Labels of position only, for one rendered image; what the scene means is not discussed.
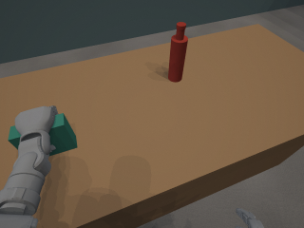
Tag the table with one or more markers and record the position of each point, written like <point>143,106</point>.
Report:
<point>147,146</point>

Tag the robot left upper arm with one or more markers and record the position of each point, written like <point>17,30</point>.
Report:
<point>18,221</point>

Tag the robot left forearm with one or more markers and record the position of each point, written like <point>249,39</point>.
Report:
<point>21,193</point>

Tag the right robot hand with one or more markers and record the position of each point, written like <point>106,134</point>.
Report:
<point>249,219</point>

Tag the sponge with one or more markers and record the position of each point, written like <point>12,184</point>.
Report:
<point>61,135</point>

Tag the left robot hand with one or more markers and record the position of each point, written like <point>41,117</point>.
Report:
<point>38,118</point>

